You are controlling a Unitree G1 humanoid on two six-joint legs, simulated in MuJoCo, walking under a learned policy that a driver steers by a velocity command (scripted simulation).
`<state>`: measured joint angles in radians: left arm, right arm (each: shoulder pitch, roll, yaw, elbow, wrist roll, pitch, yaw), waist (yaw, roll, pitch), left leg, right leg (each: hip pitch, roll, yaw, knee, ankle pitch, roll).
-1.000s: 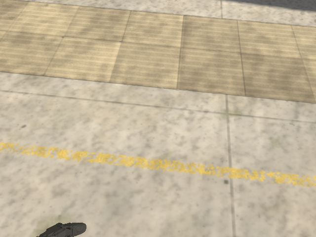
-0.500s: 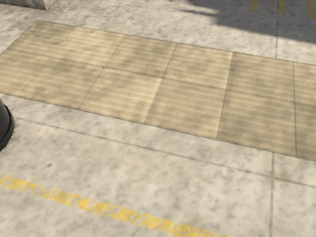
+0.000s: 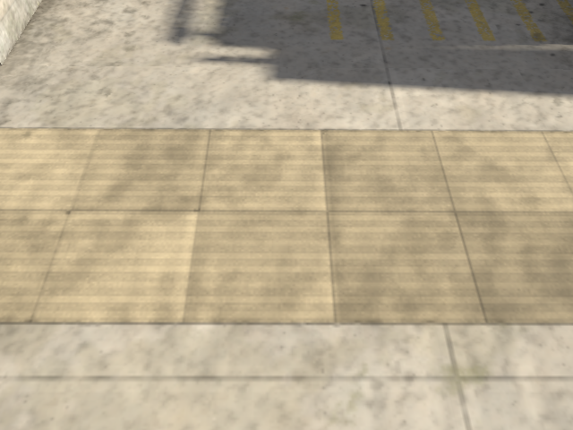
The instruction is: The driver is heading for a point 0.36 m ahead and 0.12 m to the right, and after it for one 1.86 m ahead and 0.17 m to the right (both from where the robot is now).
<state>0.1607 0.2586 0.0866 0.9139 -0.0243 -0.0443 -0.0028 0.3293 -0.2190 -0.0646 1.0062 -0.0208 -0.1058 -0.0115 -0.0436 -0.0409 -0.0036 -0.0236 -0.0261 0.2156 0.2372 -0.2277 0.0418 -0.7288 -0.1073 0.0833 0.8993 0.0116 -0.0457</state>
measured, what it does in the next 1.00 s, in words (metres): walks ahead: right foot, then left foot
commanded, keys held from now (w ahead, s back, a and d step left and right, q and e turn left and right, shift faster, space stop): w+e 0.22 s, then e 0.26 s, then q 0.52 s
